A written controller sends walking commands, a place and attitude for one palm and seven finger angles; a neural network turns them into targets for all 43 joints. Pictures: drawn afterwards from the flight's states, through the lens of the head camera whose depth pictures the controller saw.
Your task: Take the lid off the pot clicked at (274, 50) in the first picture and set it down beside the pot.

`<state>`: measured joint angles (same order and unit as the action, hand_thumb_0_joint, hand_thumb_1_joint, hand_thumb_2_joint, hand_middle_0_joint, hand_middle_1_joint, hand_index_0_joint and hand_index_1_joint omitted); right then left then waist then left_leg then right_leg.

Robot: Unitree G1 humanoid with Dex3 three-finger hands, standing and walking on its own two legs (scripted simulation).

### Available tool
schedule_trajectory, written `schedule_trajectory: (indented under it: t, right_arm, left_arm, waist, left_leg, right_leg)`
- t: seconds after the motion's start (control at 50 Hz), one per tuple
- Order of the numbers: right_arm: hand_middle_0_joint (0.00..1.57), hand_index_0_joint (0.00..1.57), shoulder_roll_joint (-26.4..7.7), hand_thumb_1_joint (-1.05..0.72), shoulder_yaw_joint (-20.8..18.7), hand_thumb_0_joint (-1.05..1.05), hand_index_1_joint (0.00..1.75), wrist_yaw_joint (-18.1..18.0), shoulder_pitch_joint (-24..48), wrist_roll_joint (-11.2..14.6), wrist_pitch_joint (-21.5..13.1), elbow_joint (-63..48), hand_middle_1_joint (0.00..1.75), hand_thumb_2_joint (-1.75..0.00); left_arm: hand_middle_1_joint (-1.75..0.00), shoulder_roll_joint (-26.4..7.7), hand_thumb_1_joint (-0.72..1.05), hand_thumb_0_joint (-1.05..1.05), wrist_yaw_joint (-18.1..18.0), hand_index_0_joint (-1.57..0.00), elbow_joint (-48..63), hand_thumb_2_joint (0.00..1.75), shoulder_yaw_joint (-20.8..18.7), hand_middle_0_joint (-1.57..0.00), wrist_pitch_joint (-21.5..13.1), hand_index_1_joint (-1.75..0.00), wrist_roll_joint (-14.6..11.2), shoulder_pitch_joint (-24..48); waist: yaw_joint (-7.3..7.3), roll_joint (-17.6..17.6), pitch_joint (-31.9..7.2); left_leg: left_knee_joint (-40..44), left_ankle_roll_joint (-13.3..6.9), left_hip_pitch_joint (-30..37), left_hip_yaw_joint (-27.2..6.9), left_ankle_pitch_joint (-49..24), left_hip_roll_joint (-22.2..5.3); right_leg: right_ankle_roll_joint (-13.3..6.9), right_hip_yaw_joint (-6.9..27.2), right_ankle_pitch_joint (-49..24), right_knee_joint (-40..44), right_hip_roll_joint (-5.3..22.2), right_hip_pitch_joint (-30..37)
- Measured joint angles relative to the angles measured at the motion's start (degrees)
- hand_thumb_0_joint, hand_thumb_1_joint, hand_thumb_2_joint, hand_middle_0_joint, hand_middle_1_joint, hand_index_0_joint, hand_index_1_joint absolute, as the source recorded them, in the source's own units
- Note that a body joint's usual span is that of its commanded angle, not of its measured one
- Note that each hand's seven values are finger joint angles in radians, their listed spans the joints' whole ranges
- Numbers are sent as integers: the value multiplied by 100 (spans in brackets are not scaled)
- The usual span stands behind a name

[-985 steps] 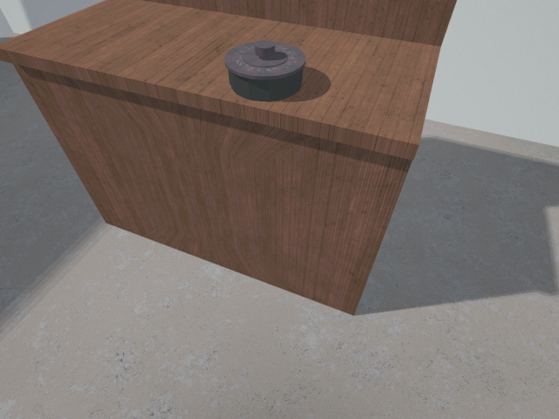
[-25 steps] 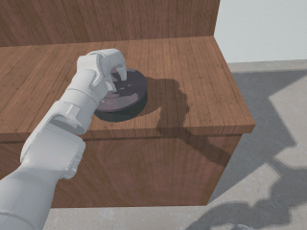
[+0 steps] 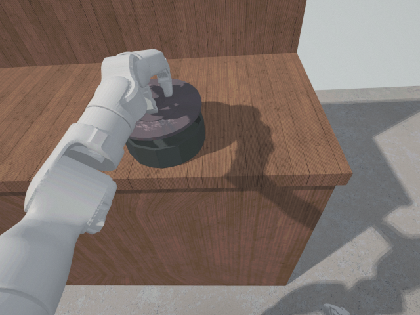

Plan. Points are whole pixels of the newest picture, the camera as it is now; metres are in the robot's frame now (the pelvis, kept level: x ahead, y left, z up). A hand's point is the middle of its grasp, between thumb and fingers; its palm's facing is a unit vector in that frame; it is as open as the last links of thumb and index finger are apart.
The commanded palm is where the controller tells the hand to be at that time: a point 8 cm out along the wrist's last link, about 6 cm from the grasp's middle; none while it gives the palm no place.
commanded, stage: lift the lid straight up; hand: left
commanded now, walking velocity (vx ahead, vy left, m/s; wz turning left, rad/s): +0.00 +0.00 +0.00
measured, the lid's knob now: (152, 96) +0.49 +0.11 +0.19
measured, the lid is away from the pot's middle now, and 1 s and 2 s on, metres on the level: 0.01 0.01 0.09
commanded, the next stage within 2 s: move the lid sideways beside the pot in 1.44 s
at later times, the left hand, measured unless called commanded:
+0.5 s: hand (138, 76) +0.45 +0.12 +0.26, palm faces -0.25 -0.06 -0.97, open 7.6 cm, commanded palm +0.45 +0.12 +0.32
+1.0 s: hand (134, 48) +0.46 +0.11 +0.30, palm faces -0.18 -0.09 -0.98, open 7.6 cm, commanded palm +0.45 +0.11 +0.36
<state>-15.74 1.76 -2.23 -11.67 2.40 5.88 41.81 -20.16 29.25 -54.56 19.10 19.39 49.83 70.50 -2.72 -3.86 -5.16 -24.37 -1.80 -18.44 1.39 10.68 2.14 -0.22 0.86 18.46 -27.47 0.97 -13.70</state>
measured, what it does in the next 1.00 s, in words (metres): stands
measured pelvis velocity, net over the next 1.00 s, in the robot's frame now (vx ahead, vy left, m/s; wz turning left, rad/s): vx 0.00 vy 0.00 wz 0.00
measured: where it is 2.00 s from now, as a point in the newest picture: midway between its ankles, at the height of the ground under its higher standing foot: outside the picture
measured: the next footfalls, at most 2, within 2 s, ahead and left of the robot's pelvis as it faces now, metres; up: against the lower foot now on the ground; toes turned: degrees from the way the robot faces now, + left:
none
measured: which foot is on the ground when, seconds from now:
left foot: down 0.00-1.00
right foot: down 0.00-1.00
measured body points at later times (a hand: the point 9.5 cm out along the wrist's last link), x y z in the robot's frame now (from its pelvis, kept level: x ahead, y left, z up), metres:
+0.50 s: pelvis -0.01 +0.00 +0.00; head +0.00 -0.03 +0.45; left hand +0.46 +0.12 +0.31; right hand +0.12 -0.25 -0.13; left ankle +0.02 +0.11 -0.74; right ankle -0.05 -0.12 -0.74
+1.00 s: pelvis +0.00 +0.00 +0.00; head +0.00 -0.03 +0.45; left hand +0.47 +0.11 +0.36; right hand +0.11 -0.25 -0.13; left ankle +0.02 +0.11 -0.74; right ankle -0.05 -0.12 -0.74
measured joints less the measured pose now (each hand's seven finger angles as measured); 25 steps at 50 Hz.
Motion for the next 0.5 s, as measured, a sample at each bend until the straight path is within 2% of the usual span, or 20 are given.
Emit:
schedule_trajectory:
  t: [0.1,0.2,0.34,0.5]
  right_arm:
    - [20,20,-21,-90,-4,1,30,-11,26,5,-33,-11,30,-90]
    - [20,20,-22,-90,22,1,30,-34,84,-6,-61,-17,30,-90]
    - [20,20,-22,-90,31,0,30,4,79,20,-29,-23,30,-90]
    - [20,20,6,-90,53,1,30,-21,50,16,-118,5,30,-90]
  left_arm:
    - [-96,-16,28,0,60,-65,120,69,89,-66,17,-93,-16,54]
    - [-96,-76,28,0,85,-65,67,69,-84,-66,-6,-93,1,172]
    - [-96,-113,28,0,119,-65,-20,69,43,-66,120,-93,40,359]
    - [-96,-167,27,0,192,-65,-8,69,99,-66,105,-93,39,556]
  waist:
    - [11,17,18]
    - [-5,27,23]
    - [16,22,17]
    - [12,39,30]
  left_leg:
    - [7,4,23,-17,-16,4]
    - [14,5,32,0,-26,-3]
    - [8,1,32,-12,-37,5]
    - [7,-9,-10,-24,-60,20]
  right_leg:
    - [-5,-17,-4,-2,2,25]
    - [-5,3,-13,-16,-3,17]
    - [-1,-10,-20,-16,2,26]
    - [9,-22,-32,-25,17,-15]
